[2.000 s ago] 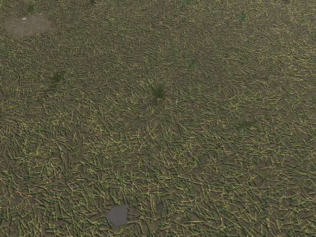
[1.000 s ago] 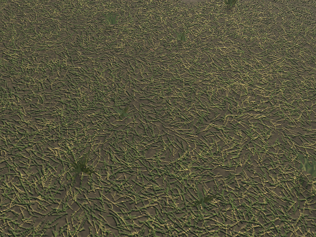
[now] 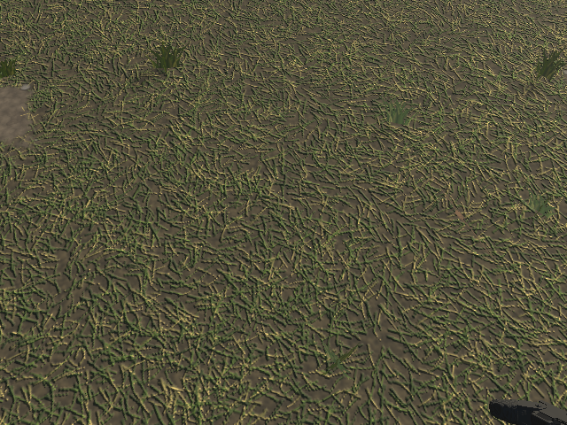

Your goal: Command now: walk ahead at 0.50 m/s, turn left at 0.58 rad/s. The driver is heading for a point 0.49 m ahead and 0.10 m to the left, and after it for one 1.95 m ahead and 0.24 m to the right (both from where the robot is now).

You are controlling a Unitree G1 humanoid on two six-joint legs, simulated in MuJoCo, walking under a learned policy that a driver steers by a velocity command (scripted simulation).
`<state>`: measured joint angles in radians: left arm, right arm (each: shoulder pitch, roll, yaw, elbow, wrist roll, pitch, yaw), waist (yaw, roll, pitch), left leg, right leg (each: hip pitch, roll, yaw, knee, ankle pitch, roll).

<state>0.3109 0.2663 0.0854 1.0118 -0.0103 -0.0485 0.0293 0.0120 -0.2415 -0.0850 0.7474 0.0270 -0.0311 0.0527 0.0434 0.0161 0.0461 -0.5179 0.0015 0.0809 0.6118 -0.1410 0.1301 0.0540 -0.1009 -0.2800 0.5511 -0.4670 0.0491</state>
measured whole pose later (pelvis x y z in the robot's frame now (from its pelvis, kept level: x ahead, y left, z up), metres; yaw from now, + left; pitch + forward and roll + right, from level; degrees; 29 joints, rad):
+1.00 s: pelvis +0.38 +0.02 +0.03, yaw +8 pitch +2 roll -1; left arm 0.17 0.33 0.09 0.81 -0.02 0.03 0.02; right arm 0.14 -0.25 -0.06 0.71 -0.02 0.00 -0.05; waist 0.01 -0.03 0.03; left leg -0.27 0.03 0.01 0.46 -0.22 0.00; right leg -0.52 0.04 0.04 1.03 -0.47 0.06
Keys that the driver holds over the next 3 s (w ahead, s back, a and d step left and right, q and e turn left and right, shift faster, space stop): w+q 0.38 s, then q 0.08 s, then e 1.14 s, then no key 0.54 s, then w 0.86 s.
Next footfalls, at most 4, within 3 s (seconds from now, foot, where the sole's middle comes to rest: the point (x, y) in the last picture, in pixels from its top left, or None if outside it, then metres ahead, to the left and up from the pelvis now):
0.46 right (340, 413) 0.47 -0.08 -0.75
0.86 left None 0.42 0.15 -0.75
1.22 right None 0.45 -0.12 -0.75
1.70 left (263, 400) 0.50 0.10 -0.75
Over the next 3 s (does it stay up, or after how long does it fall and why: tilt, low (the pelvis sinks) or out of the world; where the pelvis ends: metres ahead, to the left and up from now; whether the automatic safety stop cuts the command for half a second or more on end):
stays up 0.71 -0.13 0.01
